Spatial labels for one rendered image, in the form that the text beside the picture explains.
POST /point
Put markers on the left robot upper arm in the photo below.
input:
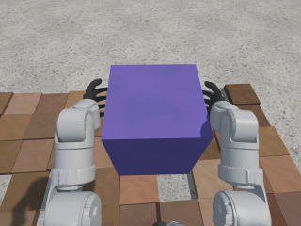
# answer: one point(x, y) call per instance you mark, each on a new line
point(74, 208)

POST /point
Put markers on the carton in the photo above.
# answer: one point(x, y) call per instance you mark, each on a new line
point(155, 119)

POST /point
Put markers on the robot right hand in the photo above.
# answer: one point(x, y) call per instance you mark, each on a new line
point(214, 96)

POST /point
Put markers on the right robot upper arm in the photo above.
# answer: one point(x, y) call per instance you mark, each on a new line
point(240, 208)

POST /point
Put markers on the robot left hand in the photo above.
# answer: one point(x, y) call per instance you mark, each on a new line
point(91, 93)

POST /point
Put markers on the robot right forearm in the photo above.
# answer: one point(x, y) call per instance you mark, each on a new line
point(239, 141)

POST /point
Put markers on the robot left forearm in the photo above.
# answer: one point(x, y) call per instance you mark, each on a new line
point(74, 141)

